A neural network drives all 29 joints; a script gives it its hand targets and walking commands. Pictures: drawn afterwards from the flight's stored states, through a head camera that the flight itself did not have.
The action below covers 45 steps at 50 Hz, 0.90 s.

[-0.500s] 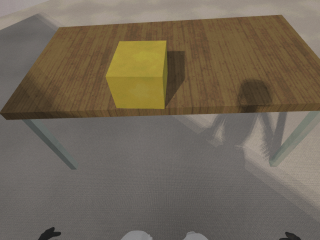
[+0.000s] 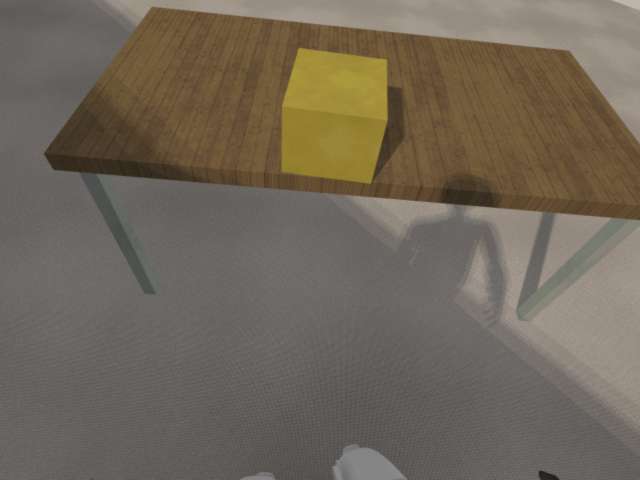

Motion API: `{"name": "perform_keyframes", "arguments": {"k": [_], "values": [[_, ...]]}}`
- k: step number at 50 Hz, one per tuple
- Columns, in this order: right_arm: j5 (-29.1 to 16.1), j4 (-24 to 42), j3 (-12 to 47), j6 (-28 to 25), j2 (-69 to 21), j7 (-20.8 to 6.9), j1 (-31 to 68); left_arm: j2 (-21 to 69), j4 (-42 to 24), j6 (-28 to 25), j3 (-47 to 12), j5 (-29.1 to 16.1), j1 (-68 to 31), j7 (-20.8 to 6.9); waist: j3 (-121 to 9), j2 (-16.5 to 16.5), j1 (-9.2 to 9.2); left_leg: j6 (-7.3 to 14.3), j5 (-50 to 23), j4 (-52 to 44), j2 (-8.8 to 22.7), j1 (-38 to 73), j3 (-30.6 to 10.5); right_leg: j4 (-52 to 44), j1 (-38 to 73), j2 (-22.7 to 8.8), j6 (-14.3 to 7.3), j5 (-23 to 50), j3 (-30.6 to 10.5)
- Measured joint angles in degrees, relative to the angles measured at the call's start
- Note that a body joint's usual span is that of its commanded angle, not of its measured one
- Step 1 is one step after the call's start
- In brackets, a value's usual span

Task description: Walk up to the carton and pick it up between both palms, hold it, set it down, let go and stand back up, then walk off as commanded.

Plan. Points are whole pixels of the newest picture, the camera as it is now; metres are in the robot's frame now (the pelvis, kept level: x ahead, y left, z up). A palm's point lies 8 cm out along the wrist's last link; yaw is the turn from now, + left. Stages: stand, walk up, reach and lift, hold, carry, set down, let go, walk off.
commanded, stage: walk off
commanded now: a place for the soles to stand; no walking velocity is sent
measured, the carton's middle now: (334, 115) +0.83 -0.05 -0.03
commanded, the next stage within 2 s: stand in 1.18 s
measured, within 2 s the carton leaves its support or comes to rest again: neither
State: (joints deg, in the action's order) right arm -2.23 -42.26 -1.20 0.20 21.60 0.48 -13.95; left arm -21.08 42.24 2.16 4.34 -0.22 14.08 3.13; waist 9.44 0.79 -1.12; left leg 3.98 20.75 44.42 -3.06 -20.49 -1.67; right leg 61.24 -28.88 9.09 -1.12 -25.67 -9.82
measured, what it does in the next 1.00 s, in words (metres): steps on the spot: right foot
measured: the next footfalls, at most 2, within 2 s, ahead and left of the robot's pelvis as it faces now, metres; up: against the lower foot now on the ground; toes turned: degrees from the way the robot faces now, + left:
right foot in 0.36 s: +0.07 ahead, -0.20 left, +0.00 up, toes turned +9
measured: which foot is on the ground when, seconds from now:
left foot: down 0.00-1.00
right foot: up 0.00-0.34, down 0.36-1.00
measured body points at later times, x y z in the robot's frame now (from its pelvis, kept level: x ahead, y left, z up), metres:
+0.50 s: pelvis +0.00 -0.06 +0.00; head +0.05 -0.07 +0.45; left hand +0.11 +0.25 -0.10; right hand +0.09 -0.38 -0.10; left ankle +0.02 +0.06 -0.71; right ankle +0.03 -0.20 -0.71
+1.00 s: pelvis -0.01 -0.07 +0.00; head +0.03 -0.07 +0.45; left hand +0.10 +0.24 -0.10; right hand +0.07 -0.40 -0.10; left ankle +0.01 +0.06 -0.71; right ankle +0.03 -0.20 -0.71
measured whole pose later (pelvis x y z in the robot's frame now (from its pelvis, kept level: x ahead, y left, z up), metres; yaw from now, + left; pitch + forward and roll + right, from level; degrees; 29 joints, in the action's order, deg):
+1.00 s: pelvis -0.01 -0.07 +0.00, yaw -1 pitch -4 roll +1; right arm -2.2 -43.6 -1.2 0.0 24.6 -0.8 -13.7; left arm -22.3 43.6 -1.5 2.4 -0.2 14.1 1.2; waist 9.3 0.7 -1.1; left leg 0.0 20.9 41.0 -1.0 -16.4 -1.7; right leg 42.0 -19.2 3.6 0.8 -18.7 -9.6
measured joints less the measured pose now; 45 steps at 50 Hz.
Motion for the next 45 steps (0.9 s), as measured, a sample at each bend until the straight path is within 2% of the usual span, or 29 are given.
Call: {"name": "perform_keyframes", "arguments": {"k": [12, 15, 18, 20, 21, 24, 26, 29, 38, 45], "values": [[0.0, 0.0, 0.0, -1.5, -0.1, 0.3, 0.0, -1.2, 1.2, -0.7, 0.0, 0.0, 0.3, -0.5, 0.0, 0.7, 0.02, -0.4, -0.8, -1.0, 0.0, 0.1, 0.0, -1.5, 3.4, -4.2, 0.0, 0.0, 0.0], [0.0, 0.0, 0.0, -1.5, 0.1, 0.0, 0.0, -1.2, 1.1, -1.4, 0.0, 0.0, 0.3, -0.5, 0.0, 0.8, 0.05, -1.0, -0.6, -1.0, 0.0, 0.0, 0.1, -7.7, 5.2, -6.0, 0.0, -0.1, 0.1], [0.0, 0.0, 0.0, -1.3, 0.4, -0.5, 0.0, -1.2, 1.2, -2.7, 0.0, 0.0, 0.3, -0.6, 0.0, 0.8, 0.03, -2.1, -0.3, -0.8, 0.0, 0.1, 0.1, -18.9, 9.7, -7.7, 0.3, 3.0, 0.1], [0.0, 0.0, 0.0, -0.6, 0.5, -0.5, 0.2, -1.2, 1.3, -3.4, -0.8, 0.0, 0.3, -0.6, 0.0, 0.1, -0.01, -2.8, 0.5, -0.7, 0.6, 0.4, 0.0, -19.2, 9.8, -7.1, 1.8, 5.2, 0.3], [0.0, 0.0, 0.0, -0.4, 0.5, -0.6, 0.2, -1.2, 1.3, -3.8, -1.0, 0.0, 0.3, -0.6, -0.1, 0.1, -0.01, -3.0, 1.7, -0.7, 0.6, 0.6, 0.0, -19.2, 9.8, -7.0, 1.9, 5.4, 0.3], [0.0, 0.0, 0.0, -0.3, 1.1, -0.8, 0.2, -1.2, 1.3, -4.3, -1.4, 0.0, 0.3, -0.7, -0.1, 0.0, -0.02, -2.6, 2.3, -1.3, 0.7, 1.7, 0.0, -19.2, 9.7, -6.9, 1.9, 5.6, 0.3], [0.0, 0.0, 0.0, -0.4, 1.8, -0.9, 0.2, -1.2, 1.3, -4.3, -1.6, 0.0, 0.3, -0.8, -0.1, -0.4, -0.03, -2.0, -0.8, -3.2, 1.3, 3.7, 0.0, -19.2, 9.7, -6.1, 1.9, 5.7, 0.3], [0.0, -0.4, 0.0, -0.6, 2.2, -0.9, 0.2, -1.2, 1.3, -4.3, -1.7, 0.0, 0.0, -0.8, -0.1, -0.1, -0.01, -3.4, 0.5, -3.4, 1.9, 4.0, 0.0, -19.2, 9.7, -5.7, 1.9, 5.9, 0.3], [0.0, -0.5, 0.0, -0.4, 3.3, -1.0, 0.2, -1.2, 1.3, -4.2, -1.9, 0.0, 0.0, -1.4, -0.2, 0.0, -0.01, -4.0, 0.2, -3.4, 2.0, 4.1, 0.0, -19.2, 9.7, -5.5, 1.9, 6.8, 0.3], [0.0, -0.7, 0.0, -0.2, 3.1, -1.3, 0.2, -1.2, 1.3, -3.7, -1.9, 0.0, 0.0, -1.8, -0.2, 0.0, -0.01, -2.9, 0.1, -3.4, 2.1, 4.1, 0.0, -19.2, 9.7, -5.4, 1.9, 7.0, 0.3]]}}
